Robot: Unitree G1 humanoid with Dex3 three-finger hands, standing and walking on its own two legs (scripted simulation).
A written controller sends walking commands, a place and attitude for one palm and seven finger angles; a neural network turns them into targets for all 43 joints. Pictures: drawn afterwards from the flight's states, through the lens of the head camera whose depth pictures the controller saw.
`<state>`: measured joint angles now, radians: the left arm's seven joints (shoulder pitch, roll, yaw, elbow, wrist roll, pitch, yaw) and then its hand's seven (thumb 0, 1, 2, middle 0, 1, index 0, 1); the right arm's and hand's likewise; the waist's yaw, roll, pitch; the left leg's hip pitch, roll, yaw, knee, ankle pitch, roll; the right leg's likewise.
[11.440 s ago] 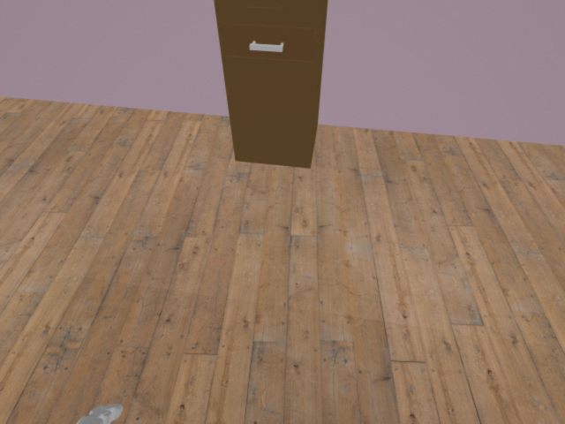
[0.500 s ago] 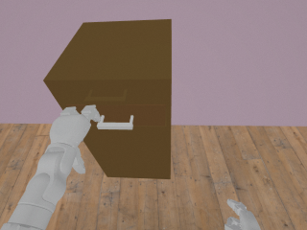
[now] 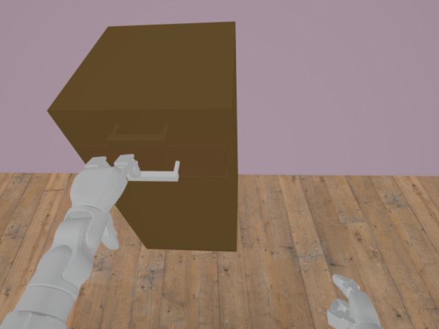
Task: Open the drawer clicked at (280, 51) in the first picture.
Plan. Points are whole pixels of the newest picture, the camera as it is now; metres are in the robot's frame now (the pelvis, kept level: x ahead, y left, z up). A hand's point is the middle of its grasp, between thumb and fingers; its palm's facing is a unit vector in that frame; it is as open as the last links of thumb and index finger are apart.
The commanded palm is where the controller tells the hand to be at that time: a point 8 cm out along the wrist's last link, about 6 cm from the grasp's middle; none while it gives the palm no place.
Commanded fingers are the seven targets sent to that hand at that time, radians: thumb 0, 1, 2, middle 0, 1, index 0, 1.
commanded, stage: move the hooked fingers above the handle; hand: left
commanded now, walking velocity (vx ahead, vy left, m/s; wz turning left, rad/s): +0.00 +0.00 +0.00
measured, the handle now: (154, 170) +0.51 +0.26 -0.10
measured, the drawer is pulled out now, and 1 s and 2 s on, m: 0.00 0.00 0.00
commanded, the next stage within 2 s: none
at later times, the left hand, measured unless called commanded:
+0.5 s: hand (129, 182) +0.39 +0.25 +0.01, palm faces -0.03 -0.05 -1.00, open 13.8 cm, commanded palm +0.36 +0.26 +0.07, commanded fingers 0.00 -0.50 0.30 -0.30 -1.20 -0.30 -1.20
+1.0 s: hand (132, 182) +0.40 +0.26 -0.01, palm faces +0.00 +0.02 -1.00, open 14.0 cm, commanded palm +0.41 +0.26 +0.03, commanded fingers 0.00 -0.50 0.30 -0.30 -1.20 -0.30 -1.20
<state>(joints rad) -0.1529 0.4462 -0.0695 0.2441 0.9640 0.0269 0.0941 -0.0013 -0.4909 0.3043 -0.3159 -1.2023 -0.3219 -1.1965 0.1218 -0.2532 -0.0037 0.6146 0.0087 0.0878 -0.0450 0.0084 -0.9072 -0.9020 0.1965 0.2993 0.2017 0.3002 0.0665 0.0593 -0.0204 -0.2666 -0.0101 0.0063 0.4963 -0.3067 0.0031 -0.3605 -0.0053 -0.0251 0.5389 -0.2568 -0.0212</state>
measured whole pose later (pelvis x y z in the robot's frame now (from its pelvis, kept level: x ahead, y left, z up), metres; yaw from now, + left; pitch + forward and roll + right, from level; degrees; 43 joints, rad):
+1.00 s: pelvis -0.02 +0.02 -0.03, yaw +1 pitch +15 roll +0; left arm -0.60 0.44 -0.08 0.90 1.10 -0.10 0.41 0.00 -0.49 0.30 -0.32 -1.19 -0.29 -1.18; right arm 0.27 -0.26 -0.05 0.69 0.00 0.09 -0.03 0.00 -0.91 -0.90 0.20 0.30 0.20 0.30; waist -0.02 0.03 -0.11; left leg -0.64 -0.02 0.00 0.76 -0.39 0.03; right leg -0.70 -0.02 -0.03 0.74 -0.30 0.00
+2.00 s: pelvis -0.03 +0.02 -0.05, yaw -2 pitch +23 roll -1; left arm -0.82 0.58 0.03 1.12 1.08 -0.16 0.32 0.00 -0.49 0.30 -0.34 -1.20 -0.38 -1.22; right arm 0.33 -0.28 0.00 0.69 -0.02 0.07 -0.05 0.00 -0.90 -0.90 0.20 0.30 0.21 0.30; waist -0.14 0.04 -0.15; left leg -0.91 -0.02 -0.01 0.94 -0.43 0.03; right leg -0.96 0.02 0.00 0.87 -0.31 0.00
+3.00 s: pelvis +0.00 +0.02 -0.04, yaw -2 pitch +22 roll -1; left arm -0.71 0.50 0.02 1.04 1.10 -0.12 0.40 0.00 -0.49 0.30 -0.32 -1.20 -0.32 -1.20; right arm 0.31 -0.27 -0.05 0.70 -0.03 0.12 -0.01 0.00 -0.91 -0.90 0.20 0.30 0.20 0.30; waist -0.10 0.04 -0.16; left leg -0.80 -0.01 -0.01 0.88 -0.46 0.03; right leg -0.85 0.03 0.00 0.82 -0.34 0.00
